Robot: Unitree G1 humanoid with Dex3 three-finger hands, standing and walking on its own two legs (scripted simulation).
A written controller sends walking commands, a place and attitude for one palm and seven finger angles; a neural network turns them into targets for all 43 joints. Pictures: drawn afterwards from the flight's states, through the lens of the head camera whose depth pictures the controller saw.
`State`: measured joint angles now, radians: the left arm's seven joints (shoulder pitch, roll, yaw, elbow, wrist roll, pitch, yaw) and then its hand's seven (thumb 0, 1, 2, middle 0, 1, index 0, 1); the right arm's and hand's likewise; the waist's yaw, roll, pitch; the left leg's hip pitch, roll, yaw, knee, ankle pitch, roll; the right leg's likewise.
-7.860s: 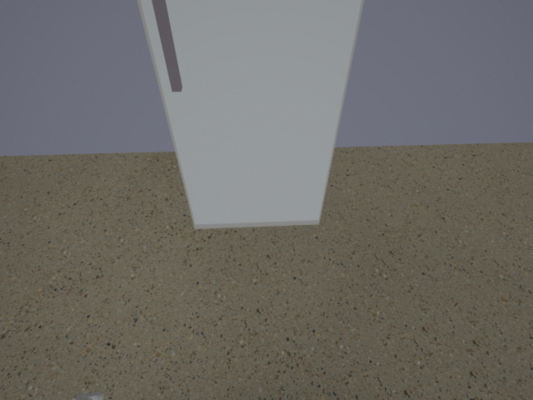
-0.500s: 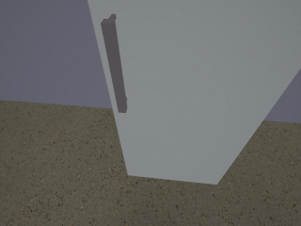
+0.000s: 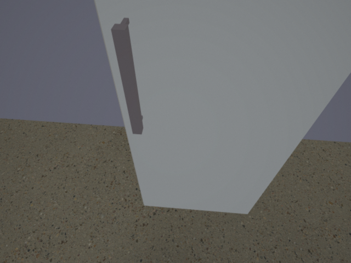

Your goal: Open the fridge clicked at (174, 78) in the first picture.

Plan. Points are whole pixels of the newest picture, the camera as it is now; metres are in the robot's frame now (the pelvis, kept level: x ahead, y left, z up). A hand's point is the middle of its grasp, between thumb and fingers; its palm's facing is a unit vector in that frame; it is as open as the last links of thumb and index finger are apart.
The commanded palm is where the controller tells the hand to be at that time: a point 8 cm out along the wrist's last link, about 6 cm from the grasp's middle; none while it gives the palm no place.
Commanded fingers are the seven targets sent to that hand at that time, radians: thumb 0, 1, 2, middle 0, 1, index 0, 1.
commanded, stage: come to a stop and stand still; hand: left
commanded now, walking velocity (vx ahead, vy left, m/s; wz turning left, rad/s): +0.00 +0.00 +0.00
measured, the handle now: (132, 84) +0.49 +0.14 +0.16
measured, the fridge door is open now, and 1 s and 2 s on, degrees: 0 0 0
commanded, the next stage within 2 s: look again from close up in 0.02 s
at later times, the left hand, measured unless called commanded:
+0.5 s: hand out of the picture +0.00 +0.18 -0.18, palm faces +0.02 -0.98 -0.18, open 7.4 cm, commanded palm none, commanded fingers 0.00 0.90 0.90 -0.20 -0.30 -0.20 -0.30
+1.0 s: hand out of the picture +0.12 +0.20 -0.11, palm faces +0.22 -0.96 -0.20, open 7.4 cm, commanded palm +0.12 +0.24 -0.05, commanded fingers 0.00 0.76 0.84 -0.21 -0.39 -0.21 -0.39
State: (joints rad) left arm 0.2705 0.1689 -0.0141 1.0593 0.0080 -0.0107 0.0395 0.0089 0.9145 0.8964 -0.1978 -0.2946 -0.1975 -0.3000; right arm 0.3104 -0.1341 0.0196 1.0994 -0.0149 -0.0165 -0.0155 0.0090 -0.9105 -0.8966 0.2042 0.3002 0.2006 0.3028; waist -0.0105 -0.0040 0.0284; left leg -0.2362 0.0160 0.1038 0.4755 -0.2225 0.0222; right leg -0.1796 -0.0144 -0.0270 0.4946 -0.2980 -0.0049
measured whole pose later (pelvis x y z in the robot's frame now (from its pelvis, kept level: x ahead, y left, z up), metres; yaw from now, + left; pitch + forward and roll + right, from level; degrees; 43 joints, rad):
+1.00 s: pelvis +0.01 +0.00 +0.00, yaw +1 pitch -1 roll +1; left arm 0.45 0.19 0.03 0.40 -0.10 0.04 0.08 0.02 0.91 0.89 -0.20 -0.30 -0.20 -0.31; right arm 0.34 -0.18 0.02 0.94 0.03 -0.16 -0.06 0.02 -0.92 -0.90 0.21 0.30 0.20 0.30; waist 0.01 -0.02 0.03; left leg -0.23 -0.01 0.09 0.47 -0.24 0.02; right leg -0.17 -0.04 -0.04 0.51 -0.33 0.00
